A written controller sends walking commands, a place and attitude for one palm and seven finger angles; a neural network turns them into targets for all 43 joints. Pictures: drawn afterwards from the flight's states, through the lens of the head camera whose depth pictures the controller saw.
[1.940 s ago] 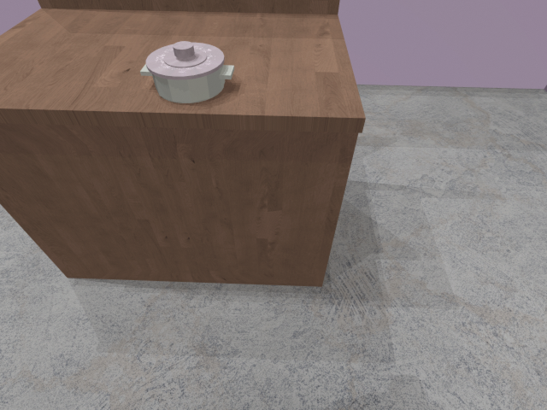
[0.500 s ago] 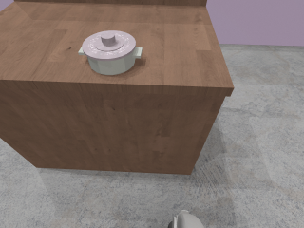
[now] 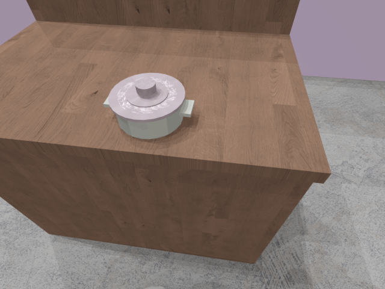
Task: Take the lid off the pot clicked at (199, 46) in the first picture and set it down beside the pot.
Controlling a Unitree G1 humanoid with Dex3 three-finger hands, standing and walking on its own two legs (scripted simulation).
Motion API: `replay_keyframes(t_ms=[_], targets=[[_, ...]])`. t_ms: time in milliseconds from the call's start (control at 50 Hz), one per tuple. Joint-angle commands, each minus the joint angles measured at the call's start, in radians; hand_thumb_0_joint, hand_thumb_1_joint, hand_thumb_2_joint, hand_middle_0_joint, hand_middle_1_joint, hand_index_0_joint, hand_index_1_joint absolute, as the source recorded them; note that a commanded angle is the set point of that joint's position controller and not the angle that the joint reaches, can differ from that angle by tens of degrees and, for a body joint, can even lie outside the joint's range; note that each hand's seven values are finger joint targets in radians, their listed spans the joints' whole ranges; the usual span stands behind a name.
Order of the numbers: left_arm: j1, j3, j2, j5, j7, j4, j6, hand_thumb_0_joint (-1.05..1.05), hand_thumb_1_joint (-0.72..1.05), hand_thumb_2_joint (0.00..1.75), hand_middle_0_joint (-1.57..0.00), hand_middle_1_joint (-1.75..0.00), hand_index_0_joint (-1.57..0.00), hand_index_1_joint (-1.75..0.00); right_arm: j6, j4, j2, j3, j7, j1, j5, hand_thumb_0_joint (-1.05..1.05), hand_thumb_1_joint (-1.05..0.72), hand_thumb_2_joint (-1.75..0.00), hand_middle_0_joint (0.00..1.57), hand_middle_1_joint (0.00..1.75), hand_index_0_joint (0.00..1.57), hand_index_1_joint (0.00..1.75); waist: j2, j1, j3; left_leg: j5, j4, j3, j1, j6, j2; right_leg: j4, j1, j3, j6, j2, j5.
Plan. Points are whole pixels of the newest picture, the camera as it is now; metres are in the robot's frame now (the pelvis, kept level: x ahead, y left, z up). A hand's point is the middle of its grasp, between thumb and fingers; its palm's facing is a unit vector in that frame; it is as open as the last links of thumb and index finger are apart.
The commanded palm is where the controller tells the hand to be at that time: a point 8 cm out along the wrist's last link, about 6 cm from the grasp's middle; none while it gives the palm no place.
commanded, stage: come to a stop and stand still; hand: left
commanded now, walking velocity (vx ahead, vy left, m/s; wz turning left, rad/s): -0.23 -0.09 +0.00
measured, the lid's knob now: (145, 86) +0.50 +0.16 +0.16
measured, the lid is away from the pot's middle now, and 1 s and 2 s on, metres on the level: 0.00 0.00 0.00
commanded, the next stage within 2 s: look again from close up in 0.72 s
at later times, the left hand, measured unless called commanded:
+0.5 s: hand out of the picture -0.02 +0.15 -0.16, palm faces +0.03 -0.96 -0.27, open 7.3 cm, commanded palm none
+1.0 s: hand out of the picture -0.08 +0.23 -0.18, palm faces +0.06 -0.96 -0.27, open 7.3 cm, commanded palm none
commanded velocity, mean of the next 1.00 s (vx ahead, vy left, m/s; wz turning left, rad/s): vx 0.02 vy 0.04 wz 0.00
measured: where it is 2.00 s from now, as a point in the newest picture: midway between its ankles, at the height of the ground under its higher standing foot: outside the picture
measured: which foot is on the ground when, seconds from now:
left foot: up 0.00-0.02, down 0.04-0.40, up 0.42-0.94, down 0.96-1.00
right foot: down 0.00-0.06, up 0.08-0.38, down 0.40-0.96, up 0.98-1.00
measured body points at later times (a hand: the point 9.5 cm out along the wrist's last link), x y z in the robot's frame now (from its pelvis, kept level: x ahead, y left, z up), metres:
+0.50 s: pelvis -0.05 -0.04 +0.00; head -0.05 -0.07 +0.45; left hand -0.02 +0.20 -0.14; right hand -0.01 -0.28 -0.17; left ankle +0.02 +0.12 -0.71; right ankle -0.08 -0.14 -0.74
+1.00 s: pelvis -0.06 +0.04 -0.02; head -0.05 +0.02 +0.43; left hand -0.08 +0.28 -0.16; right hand +0.06 -0.20 -0.15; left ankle -0.02 +0.13 -0.74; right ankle -0.08 -0.13 -0.73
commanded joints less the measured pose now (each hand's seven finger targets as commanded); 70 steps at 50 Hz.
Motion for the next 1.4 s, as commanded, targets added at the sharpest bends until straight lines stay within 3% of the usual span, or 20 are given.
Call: replay_keyframes(t_ms=[0,60,200,340,360,380,420,520,640,780,800,840,880,940,1040,1080,1140,1160,1260,1380], targets=[[0.038,0.031,0.129,-0.004,0.022,-0.058,0.005,0.0,0.9,0.9,-0.2,-0.3,-0.2,-0.3,-0.012,-0.014,-0.099,-0.025,-0.009,0.138,-0.005,0.0,-0.9,-0.9,0.2,0.3,0.2,0.3,-0.046,-0.043,-0.073,0.526,-0.211,-0.076,0.285,0.049,0.101,0.069,-0.066,0.1,-0.004,-0.143,0.379],[0.081,0.023,0.096,-0.014,0.035,-0.067,0.021,0.0,0.9,0.9,-0.2,-0.3,-0.2,-0.3,-0.006,-0.036,-0.177,-0.031,-0.026,0.132,-0.01,0.0,-0.9,-0.9,0.2,0.3,0.2,0.3,0.153,-0.041,-0.089,1.08,-0.275,-0.251,0.272,0.267,0.356,0.492,-0.149,0.119,0.067,0.003,-0.4],[0.052,0.049,0.106,-0.006,0.013,-0.078,0.053,0.0,0.9,0.9,-0.2,-0.3,-0.2,-0.3,-0.005,-0.08,-0.139,-0.036,-0.036,0.019,-0.014,0.0,-0.9,-0.9,0.2,0.3,0.2,0.3,0.116,-0.03,-0.131,0.625,-0.291,-0.122,0.242,0.223,0.237,0.674,-0.232,0.17,0.091,0.002,-0.216],[0.11,0.024,0.075,-0.01,-0.001,-0.047,0.028,0.0,0.9,0.9,-0.2,-0.3,-0.2,-0.3,0.009,-0.051,-0.15,-0.05,-0.011,0.014,-0.016,0.0,-0.9,-0.9,0.2,0.3,0.2,0.3,0.152,-0.013,-0.124,-0.045,-0.316,-0.149,0.116,0.136,0.158,-0.004,0.084,0.075,0.061,-0.004,-0.11],[0.147,0.024,0.102,-0.001,0.003,-0.027,0.02,0.0,0.9,0.9,-0.2,-0.3,-0.2,-0.3,0.014,-0.048,-0.109,-0.045,-0.007,0.018,-0.007,0.0,-0.9,-0.9,0.2,0.3,0.2,0.3,0.009,0.002,-0.088,-0.165,-0.234,-0.081,0.02,0.08,0.072,-0.165,0.151,0.113,0.056,-0.035,-0.052],[0.132,0.027,0.172,0.011,0.007,-0.032,0.01,0.0,0.9,0.9,-0.2,-0.3,-0.2,-0.3,0.021,-0.062,-0.035,-0.03,-0.002,0.01,0.004,0.0,-0.9,-0.9,0.2,0.3,0.2,0.3,-0.24,-0.004,-0.03,-0.225,-0.07,-0.007,-0.086,0.019,-0.029,-0.304,0.085,0.384,-0.006,-0.22,-0.237],[-0.002,0.028,0.23,0.011,0.008,-0.094,0.009,0.0,0.9,0.9,-0.2,-0.3,-0.2,-0.3,0.024,-0.094,-0.079,-0.031,0.018,-0.038,-0.012,0.0,-0.9,-0.9,0.2,0.3,0.2,0.3,-0.197,-0.013,0.081,-0.218,0.095,-0.053,-0.055,0.022,-0.012,-0.418,-0.167,0.503,-0.102,-0.353,-0.435],[0.007,0.035,0.181,-0.001,0.008,-0.082,-0.024,0.0,0.9,0.9,-0.2,-0.3,-0.2,-0.3,0.014,-0.016,-0.096,-0.039,0.029,0.075,-0.016,0.0,-0.9,-0.9,0.2,0.3,0.2,0.3,-0.162,-0.025,0.101,-0.049,0.273,-0.046,-0.183,0.007,-0.034,-0.288,0.073,0.328,-0.066,-0.257,0.09],[0.154,0.047,0.181,-0.001,0.03,-0.044,-0.026,0.0,0.9,0.9,-0.2,-0.3,-0.2,-0.3,0.028,-0.052,-0.106,-0.039,0.02,0.034,-0.015,0.0,-0.9,-0.9,0.2,0.3,0.2,0.3,-0.163,0.031,-0.001,-0.094,0.363,-0.058,-0.258,-0.023,-0.034,-0.161,0.287,0.308,-0.117,-0.322,0.532],[0.116,0.042,0.179,0.012,0.032,-0.044,-0.014,0.0,0.9,0.9,-0.2,-0.3,-0.2,-0.3,0.025,-0.065,-0.08,-0.026,0.016,0.003,-0.001,0.0,-0.9,-0.9,0.2,0.3,0.2,0.3,-0.23,0.013,0.008,-0.141,0.212,-0.026,-0.118,-0.016,-0.031,-0.153,0.16,0.296,-0.122,-0.309,0.494],[0.176,0.018,0.177,0.024,0.063,-0.04,-0.051,0.0,0.9,0.9,-0.2,-0.3,-0.2,-0.3,-0.017,-0.169,-0.055,0.008,0.022,-0.049,-0.009,0.0,-0.9,-0.9,0.2,0.3,0.2,0.3,-0.21,0.001,-0.025,-0.321,0.204,0.013,-0.169,-0.002,-0.096,-0.078,0.275,0.381,-0.083,-0.276,1.17],[0.109,0.032,0.239,0.011,0.041,-0.087,-0.057,0.0,0.9,0.9,-0.2,-0.3,-0.2,-0.3,-0.015,-0.163,-0.06,-0.004,0.032,0.026,-0.002,0.0,-0.9,-0.9,0.2,0.3,0.2,0.3,-0.016,-0.025,-0.112,-0.118,0.074,0.0,0.04,0.057,-0.069,0.016,0.151,0.26,-0.068,-0.268,0.818],[0.026,0.024,0.217,0.0,0.033,-0.104,-0.037,0.0,0.9,0.9,-0.2,-0.3,-0.2,-0.3,-0.015,-0.154,-0.087,-0.001,0.025,0.123,-0.002,0.0,-0.9,-0.9,0.2,0.3,0.2,0.3,-0.113,-0.088,-0.079,0.001,-0.115,0.011,0.197,0.046,-0.07,0.02,-0.027,0.199,-0.028,-0.189,0.303],[0.098,-0.001,0.103,0.001,0.027,-0.128,0.009,0.0,0.9,0.9,-0.2,-0.3,-0.2,-0.3,-0.017,-0.189,-0.256,-0.036,0.009,0.153,-0.013,0.0,-0.9,-0.9,0.2,0.3,0.2,0.3,0.197,-0.051,-0.06,0.095,-0.308,-0.394,0.239,0.205,0.228,0.326,-0.241,0.078,0.059,0.009,-0.368],[0.139,-0.005,0.108,0.011,0.01,-0.096,0.021,0.0,0.9,0.9,-0.2,-0.3,-0.2,-0.3,-0.001,-0.218,-0.164,-0.013,0.006,-0.036,-0.021,0.0,-0.9,-0.9,0.2,0.3,0.2,0.3,0.174,0.023,0.092,-0.296,-0.356,-0.263,-0.187,0.178,0.101,0.293,-0.06,0.101,0.033,-0.005,-0.167],[0.174,-0.006,0.118,0.012,0.013,-0.083,0.01,0.0,0.9,0.9,-0.2,-0.3,-0.2,-0.3,0.0,-0.222,-0.146,-0.009,0.003,-0.036,-0.016,0.0,-0.9,-0.9,0.2,0.3,0.2,0.3,-0.028,0.039,0.062,-0.376,-0.285,-0.233,-0.21,0.149,0.063,0.1,0.019,0.151,0.025,-0.013,-0.127],[0.04,-0.005,0.197,0.005,0.015,-0.145,-0.011,0.0,0.9,0.9,-0.2,-0.3,-0.2,-0.3,0.01,-0.208,-0.088,-0.006,0.004,0.052,-0.009,0.0,-0.9,-0.9,0.2,0.3,0.2,0.3,-0.267,-0.045,0.025,-0.185,0.008,-0.052,0.066,0.067,-0.079,-0.26,-0.252,0.529,-0.113,-0.243,-0.454],[-0.033,0.0,0.201,0.003,0.019,-0.167,-0.011,0.0,0.9,0.9,-0.2,-0.3,-0.2,-0.3,0.011,-0.191,-0.09,-0.008,0.006,0.085,-0.01,0.0,-0.9,-0.9,0.2,0.3,0.2,0.3,-0.317,-0.073,0.055,-0.138,0.021,-0.049,0.128,0.067,-0.067,-0.26,-0.326,0.488,-0.114,-0.235,-0.435],[0.027,-0.007,0.129,-0.002,0.018,-0.172,-0.001,0.0,0.9,0.9,-0.2,-0.3,-0.2,-0.3,-0.038,-0.154,-0.126,-0.007,0.003,0.124,-0.012,0.0,-0.9,-0.9,0.2,0.3,0.2,0.3,0.09,-0.032,-0.006,-0.077,-0.381,-0.295,0.134,0.148,0.12,0.088,-0.171,0.14,0.027,-0.011,-0.123],[0.011,-0.011,0.11,-0.002,0.016,-0.129,0.006,0.0,0.9,0.9,-0.2,-0.3,-0.2,-0.3,-0.058,-0.102,-0.11,0.006,-0.027,0.162,-0.01,0.0,-0.9,-0.9,0.2,0.3,0.2,0.3,0.071,-0.027,-0.098,0.455,-0.356,-0.288,0.318,0.187,0.153,0.244,-0.202,0.166,0.039,-0.031,-0.205]])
